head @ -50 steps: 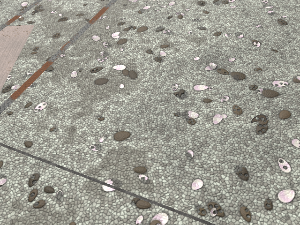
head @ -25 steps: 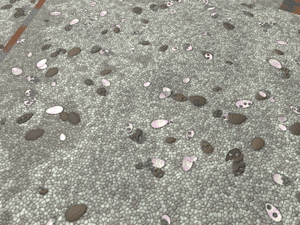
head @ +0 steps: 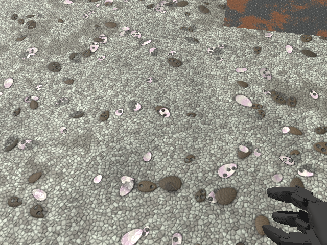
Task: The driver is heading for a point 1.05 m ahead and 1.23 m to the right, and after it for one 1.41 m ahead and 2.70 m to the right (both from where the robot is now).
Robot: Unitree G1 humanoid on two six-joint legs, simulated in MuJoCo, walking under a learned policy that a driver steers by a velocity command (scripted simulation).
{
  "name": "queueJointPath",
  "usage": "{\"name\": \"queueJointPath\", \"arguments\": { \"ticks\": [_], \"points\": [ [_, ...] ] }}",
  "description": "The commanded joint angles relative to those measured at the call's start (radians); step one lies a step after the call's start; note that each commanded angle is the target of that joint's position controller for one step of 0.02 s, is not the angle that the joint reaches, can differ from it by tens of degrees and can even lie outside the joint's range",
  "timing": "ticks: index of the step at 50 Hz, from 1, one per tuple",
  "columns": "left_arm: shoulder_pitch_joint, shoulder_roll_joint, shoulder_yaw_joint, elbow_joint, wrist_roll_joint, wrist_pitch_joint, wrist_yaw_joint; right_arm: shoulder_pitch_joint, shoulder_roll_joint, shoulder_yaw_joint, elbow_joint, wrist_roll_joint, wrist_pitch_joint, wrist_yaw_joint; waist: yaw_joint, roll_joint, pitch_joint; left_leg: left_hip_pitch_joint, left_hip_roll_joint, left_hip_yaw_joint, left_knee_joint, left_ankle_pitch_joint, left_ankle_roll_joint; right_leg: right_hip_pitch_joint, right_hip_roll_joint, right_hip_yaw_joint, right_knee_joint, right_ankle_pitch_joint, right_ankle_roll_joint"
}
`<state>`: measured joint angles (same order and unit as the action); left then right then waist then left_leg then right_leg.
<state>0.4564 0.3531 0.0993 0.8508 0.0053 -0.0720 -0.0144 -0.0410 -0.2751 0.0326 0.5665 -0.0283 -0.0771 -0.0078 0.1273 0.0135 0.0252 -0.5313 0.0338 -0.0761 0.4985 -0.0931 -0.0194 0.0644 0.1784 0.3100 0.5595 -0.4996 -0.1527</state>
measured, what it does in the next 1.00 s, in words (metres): walks ahead, turning right: right foot, then left foot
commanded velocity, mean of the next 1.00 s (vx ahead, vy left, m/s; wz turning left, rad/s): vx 0.75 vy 0.00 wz -0.66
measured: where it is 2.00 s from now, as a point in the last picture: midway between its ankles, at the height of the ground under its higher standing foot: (265, 160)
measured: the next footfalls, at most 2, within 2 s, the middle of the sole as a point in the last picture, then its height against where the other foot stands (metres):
right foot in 0.46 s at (220, 223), level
left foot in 0.84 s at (242, 139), level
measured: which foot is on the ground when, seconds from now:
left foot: down 0.00-0.46, up 0.48-0.82, down 0.84-1.00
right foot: up 0.00-0.44, down 0.46-0.86, up 0.88-1.00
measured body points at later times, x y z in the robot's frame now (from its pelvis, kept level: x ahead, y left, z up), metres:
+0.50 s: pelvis +0.44 -0.04 -0.02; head +0.47 -0.05 +0.43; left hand +0.75 +0.06 -0.09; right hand +0.27 -0.25 -0.15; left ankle +0.24 +0.17 -0.59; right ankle +0.51 -0.09 -0.71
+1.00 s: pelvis +0.78 -0.17 +0.01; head +0.81 -0.20 +0.46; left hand +1.03 -0.01 -0.11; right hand +0.76 -0.46 -0.10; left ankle +0.94 -0.18 -0.71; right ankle +0.62 -0.22 -0.62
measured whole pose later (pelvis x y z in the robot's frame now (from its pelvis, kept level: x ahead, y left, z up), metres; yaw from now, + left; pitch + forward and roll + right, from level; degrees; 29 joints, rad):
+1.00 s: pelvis +0.78 -0.17 +0.01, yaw -40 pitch +0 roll +1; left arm 0.24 0.28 0.04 0.80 -0.03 0.02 0.02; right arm 0.11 -0.23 -0.01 0.71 -0.02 -0.08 0.02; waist 0.00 0.01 0.09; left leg -0.44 -0.06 0.05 0.48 -0.05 0.07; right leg -0.43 0.05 0.14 1.27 -0.50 0.03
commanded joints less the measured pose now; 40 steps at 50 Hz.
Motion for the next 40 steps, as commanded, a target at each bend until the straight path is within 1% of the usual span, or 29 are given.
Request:
{"name": "queueJointPath", "arguments": {
  "ticks": [1,2,3,4,5,7,8,10,13,16,18,19,20,21,22,23,24,25,26,27,29,30,31,33,34,35,37,38,40],
  "points": [
    [-0.059,-0.070,-0.031,-0.162,-0.034,-0.027,0.005,0.550,-0.336,-0.129,0.075,-0.065,-0.010,-0.038,-0.234,0.337,-0.436,1.029,0.433,-0.636,-0.133,-0.648,0.111,-0.707,0.000,-0.098,0.803,-0.048,0.040],
    [-0.067,0.003,-0.043,-0.169,-0.021,-0.012,0.011,0.418,-0.293,-0.138,0.059,-0.045,0.001,-0.027,-0.195,0.341,-0.388,0.919,0.436,-0.867,-0.270,-0.852,0.158,-0.835,-0.078,-0.158,0.882,0.065,0.024],
    [-0.162,0.069,-0.029,-0.155,0.005,0.005,0.008,0.318,-0.184,-0.117,0.042,-0.033,0.007,-0.022,-0.198,0.173,-0.225,0.760,0.369,-0.659,-0.268,-0.795,0.146,-0.848,-0.145,-0.193,0.854,0.178,0.027],
    [-0.208,0.080,-0.025,-0.158,0.020,0.015,-0.007,0.306,-0.134,-0.105,0.064,-0.028,0.009,-0.016,-0.190,0.058,-0.139,0.645,0.321,-0.471,-0.249,-0.579,0.132,-0.823,-0.182,-0.212,0.805,0.229,0.035],
    [-0.255,0.066,-0.026,-0.170,0.029,0.025,-0.023,0.340,-0.115,-0.099,0.099,-0.030,0.008,-0.014,-0.188,0.026,-0.090,0.575,0.275,-0.329,-0.255,-0.407,0.110,-0.806,-0.210,-0.216,0.776,0.236,0.040],
    [-0.303,0.001,-0.046,-0.209,0.036,0.048,-0.049,0.429,-0.061,-0.083,0.178,-0.016,-0.009,-0.006,-0.174,0.066,-0.022,0.511,0.234,-0.151,-0.266,-0.194,0.082,-0.823,-0.255,-0.221,0.763,0.243,0.044],
    [-0.314,-0.025,-0.056,-0.232,0.033,0.058,-0.055,0.440,-0.054,-0.081,0.199,-0.004,-0.018,0.001,-0.156,0.075,-0.020,0.506,0.236,-0.112,-0.285,-0.160,0.077,-0.855,-0.263,-0.228,0.768,0.257,0.045],
    [-0.366,-0.021,-0.067,-0.277,0.034,0.069,-0.066,0.422,-0.070,-0.084,0.208,0.003,-0.037,0.012,-0.133,0.069,0.014,0.457,0.250,-0.016,-0.326,-0.018,0.082,-0.888,-0.281,-0.241,0.748,0.325,0.054],
    [-0.465,-0.008,-0.076,-0.325,0.024,0.072,-0.074,0.399,-0.090,-0.084,0.225,-0.003,-0.054,0.012,-0.109,0.051,0.082,0.398,0.199,0.182,-0.382,0.163,0.057,-0.861,-0.270,-0.298,0.576,0.462,0.055],
    [-0.582,-0.025,-0.091,-0.350,0.027,0.067,-0.095,0.483,-0.124,-0.090,0.266,-0.007,-0.053,0.005,-0.141,0.013,0.141,0.444,0.162,0.315,-0.402,0.413,0.016,-0.774,-0.225,-0.436,0.334,0.505,0.014],
    [-0.586,-0.020,-0.091,-0.336,0.026,0.063,-0.095,0.534,-0.161,-0.095,0.274,-0.006,-0.044,-0.010,-0.136,0.040,0.097,0.527,0.159,0.361,-0.303,0.890,-0.008,-0.653,-0.141,-0.528,0.251,0.478,-0.023],
    [-0.545,-0.007,-0.087,-0.321,0.026,0.062,-0.087,0.544,-0.192,-0.102,0.274,-0.004,-0.033,-0.022,-0.103,0.077,0.059,0.571,0.177,0.364,-0.215,1.083,-0.013,-0.591,-0.108,-0.540,0.230,0.438,-0.036],
    [-0.453,0.021,-0.075,-0.293,0.027,0.060,-0.079,0.532,-0.225,-0.111,0.268,-0.005,-0.018,-0.032,-0.042,0.101,-0.002,0.586,0.203,0.357,-0.074,1.204,-0.013,-0.481,-0.078,-0.529,0.213,0.391,-0.054],
    [-0.288,0.059,-0.056,-0.244,0.026,0.059,-0.067,0.494,-0.252,-0.119,0.254,-0.006,-0.002,-0.038,0.043,0.114,-0.079,0.547,0.230,0.339,0.133,1.266,-0.003,-0.302,-0.053,-0.503,0.208,0.343,-0.078],
    [-0.052,0.112,-0.024,-0.168,0.024,0.053,-0.047,0.432,-0.260,-0.121,0.223,-0.009,0.010,-0.033,0.139,0.106,-0.166,0.400,0.238,0.313,0.431,1.160,0.014,-0.023,-0.053,-0.426,0.138,0.320,-0.122],
    [-0.014,0.146,0.005,-0.125,0.013,0.053,-0.017,0.430,-0.208,-0.116,0.220,-0.018,0.014,-0.013,0.109,-0.016,-0.161,0.156,0.108,0.310,0.789,0.269,0.023,0.176,-0.124,-0.285,0.056,0.278,-0.153],
    [-0.120,0.252,0.024,-0.162,0.030,0.070,-0.003,0.493,-0.097,-0.089,0.128,-0.016,0.004,-0.004,-0.056,-0.227,-0.214,-0.203,-0.017,0.249,1.146,-0.441,-0.010,0.370,-0.372,0.163,0.050,0.445,-0.257],
    [-0.042,0.242,0.029,-0.190,0.031,0.079,0.008,0.403,-0.145,-0.087,0.060,0.004,-0.018,-0.004,0.014,-0.097,-0.357,-0.328,-0.015,0.046,1.191,-0.350,-0.003,0.433,-0.445,0.398,-0.151,0.272,-0.340],
    [-0.062,0.194,0.023,-0.164,0.023,0.071,0.019,0.350,-0.149,-0.079,0.056,0.007,-0.033,-0.002,-0.012,0.000,-0.210,-0.362,0.038,0.027,1.087,-0.263,0.005,0.290,-0.452,0.384,-0.273,0.197,-0.295],
    [-0.104,0.141,0.010,-0.145,0.023,0.058,0.026,0.356,-0.147,-0.076,0.076,0.005,-0.034,-0.002,-0.075,0.066,-0.060,-0.313,0.080,0.041,0.975,-0.226,0.007,0.087,-0.424,0.297,-0.314,0.221,-0.251],
    [-0.188,0.080,-0.019,-0.147,0.017,0.021,0.037,0.396,-0.121,-0.068,0.103,-0.024,0.002,0.001,-0.180,0.110,0.043,-0.136,0.115,0.042,0.854,-0.270,-0.023,-0.205,-0.363,0.118,-0.306,0.682,-0.217],
    [-0.187,0.059,-0.030,-0.136,0.005,0.006,0.031,0.413,-0.105,-0.067,0.110,-0.032,0.022,0.005,-0.203,0.113,0.049,-0.070,0.125,0.045,0.777,-0.303,-0.039,-0.285,-0.340,0.042,-0.306,0.855,-0.203],
    [-0.190,0.062,-0.031,-0.122,0.002,-0.006,0.023,0.404,-0.088,-0.064,0.104,-0.028,0.031,0.011,-0.216,0.095,0.056,-0.027,0.117,0.063,0.674,-0.296,-0.044,-0.345,-0.304,-0.036,-0.313,0.961,-0.185],
    [-0.186,0.068,-0.029,-0.093,-0.001,-0.020,0.011,0.325,-0.037,-0.050,0.080,-0.018,0.029,0.019,-0.202,0.037,0.064,0.044,0.082,0.122,0.451,-0.122,-0.022,-0.393,-0.202,-0.183,-0.296,1.170,-0.121],
    [-0.241,0.010,-0.034,-0.129,-0.052,-0.026,0.028,0.185,-0.033,-0.054,0.045,0.033,-0.023,0.004,-0.144,0.070,0.044,0.046,0.060,0.102,0.353,-0.028,-0.040,-0.413,-0.199,-0.173,-0.276,1.039,-0.103],
    [-0.199,0.031,-0.034,-0.111,-0.057,-0.021,0.043,0.135,-0.017,-0.046,0.033,0.033,-0.050,0.007,-0.119,0.074,0.009,0.068,0.025,0.118,0.206,0.119,-0.038,-0.366,-0.179,-0.194,-0.267,0.979,-0.085],
    [-0.062,0.064,-0.024,-0.057,-0.039,-0.003,0.056,0.070,-0.014,-0.050,0.016,0.028,-0.074,0.022,-0.054,0.000,-0.030,0.126,-0.050,0.136,0.028,0.374,-0.019,-0.268,-0.195,-0.173,-0.263,0.885,-0.043],
    [-0.035,0.066,-0.023,-0.039,-0.032,0.005,0.058,0.058,-0.034,-0.059,0.007,0.031,-0.076,0.027,-0.053,-0.051,-0.031,0.154,-0.063,0.117,-0.016,0.424,-0.001,-0.237,-0.210,-0.151,-0.241,0.838,-0.021],
    [-0.036,0.047,-0.027,-0.027,-0.017,0.016,0.054,0.142,-0.090,-0.088,0.023,0.019,-0.069,0.027,-0.115,-0.117,-0.075,0.266,-0.110,0.110,-0.029,0.399,0.038,-0.174,-0.212,-0.120,-0.127,0.898,0.019]
  ]
}}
